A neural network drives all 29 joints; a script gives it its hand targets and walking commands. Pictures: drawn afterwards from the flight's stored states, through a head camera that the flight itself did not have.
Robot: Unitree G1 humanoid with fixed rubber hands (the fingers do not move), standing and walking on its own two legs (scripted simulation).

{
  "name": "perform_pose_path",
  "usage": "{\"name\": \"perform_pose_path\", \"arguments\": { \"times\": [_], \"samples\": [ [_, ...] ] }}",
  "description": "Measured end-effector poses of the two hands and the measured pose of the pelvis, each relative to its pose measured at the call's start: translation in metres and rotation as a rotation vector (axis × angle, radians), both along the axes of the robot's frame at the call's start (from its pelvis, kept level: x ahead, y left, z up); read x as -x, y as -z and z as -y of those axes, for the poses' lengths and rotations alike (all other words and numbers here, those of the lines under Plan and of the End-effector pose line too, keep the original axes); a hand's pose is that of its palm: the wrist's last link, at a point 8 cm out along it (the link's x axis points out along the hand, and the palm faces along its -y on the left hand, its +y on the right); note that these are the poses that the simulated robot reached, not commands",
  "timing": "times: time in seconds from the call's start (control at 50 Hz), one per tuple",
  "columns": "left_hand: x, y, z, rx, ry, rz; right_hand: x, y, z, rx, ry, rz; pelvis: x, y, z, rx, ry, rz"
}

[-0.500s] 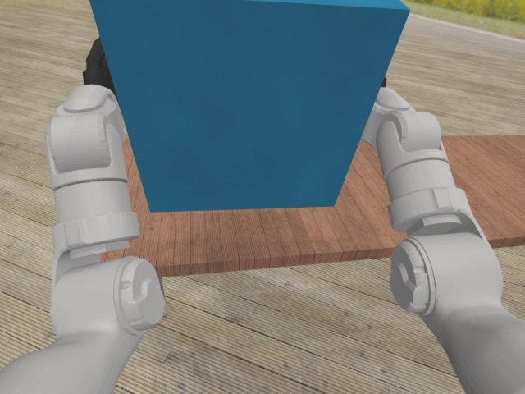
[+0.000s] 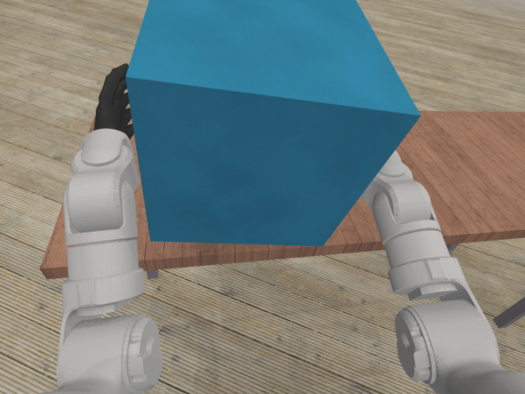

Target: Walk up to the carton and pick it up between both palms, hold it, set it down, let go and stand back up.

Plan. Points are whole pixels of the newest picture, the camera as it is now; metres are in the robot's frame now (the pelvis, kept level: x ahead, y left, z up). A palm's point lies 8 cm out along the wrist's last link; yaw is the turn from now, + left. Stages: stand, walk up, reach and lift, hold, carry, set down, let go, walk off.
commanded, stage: set down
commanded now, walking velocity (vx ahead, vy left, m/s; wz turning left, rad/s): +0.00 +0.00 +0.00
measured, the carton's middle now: (252, 116) +0.42 -0.01 +0.24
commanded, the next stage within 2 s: none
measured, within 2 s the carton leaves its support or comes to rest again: neither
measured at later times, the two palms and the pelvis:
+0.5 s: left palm (97, 133) +0.41 +0.19 +0.22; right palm (346, 138) +0.41 -0.15 +0.22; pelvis -0.01 +0.00 +0.00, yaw +2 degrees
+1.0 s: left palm (115, 133) +0.44 +0.18 +0.20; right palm (346, 145) +0.43 -0.16 +0.19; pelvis +0.00 +0.00 +0.00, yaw +1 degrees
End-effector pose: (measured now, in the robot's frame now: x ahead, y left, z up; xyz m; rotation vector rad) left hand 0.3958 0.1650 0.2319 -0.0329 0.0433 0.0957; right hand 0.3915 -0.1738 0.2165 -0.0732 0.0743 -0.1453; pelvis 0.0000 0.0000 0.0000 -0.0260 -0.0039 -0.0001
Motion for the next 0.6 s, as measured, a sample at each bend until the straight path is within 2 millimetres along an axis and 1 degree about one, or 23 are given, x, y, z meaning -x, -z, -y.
{"name": "perform_pose_path", "arguments": {
  "times": [0.1, 0.22, 0.34, 0.42, 0.52, 0.6],
  "samples": [
    [-0.005, -0.011, 0.002, -0.006, 0.002, -0.009, -0.005, -0.009, 0.002, -0.002, 0.001, -0.007, 0.000, 0.000, 0.002, -0.001, 0.001, 0.015],
    [-0.009, -0.013, -0.009, -0.011, -0.007, -0.034, -0.012, -0.014, -0.009, -0.017, -0.008, -0.023, 0.001, 0.000, 0.003, -0.003, -0.015, 0.016],
    [-0.010, -0.004, -0.024, -0.015, -0.020, -0.049, -0.018, -0.011, -0.023, -0.027, -0.022, -0.036, 0.003, 0.000, 0.002, -0.001, -0.032, -0.002],
    [-0.011, 0.005, -0.028, -0.020, -0.024, -0.063, -0.021, -0.005, -0.027, -0.029, -0.025, -0.047, 0.005, 0.000, 0.001, 0.001, -0.039, -0.020],
    [-0.015, 0.016, -0.025, -0.023, -0.019, -0.084, -0.022, 0.003, -0.024, -0.031, -0.021, -0.064, 0.007, 0.000, 0.000, 0.003, -0.040, -0.045],
    [-0.020, 0.021, -0.018, -0.024, -0.008, -0.100, -0.023, 0.009, -0.017, -0.028, -0.010, -0.077, 0.009, 0.000, -0.001, 0.004, -0.033, -0.064]
  ]
}}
